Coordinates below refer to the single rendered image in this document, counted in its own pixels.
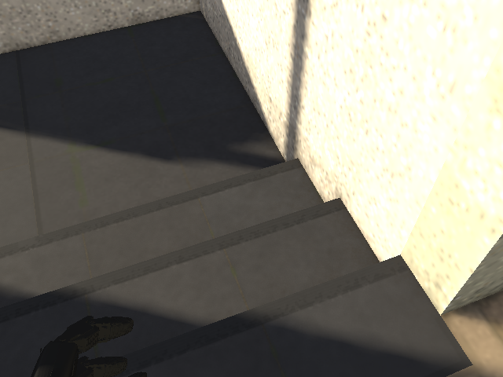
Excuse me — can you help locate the robot left hand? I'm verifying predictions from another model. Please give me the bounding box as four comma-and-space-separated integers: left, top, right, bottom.
31, 316, 147, 377

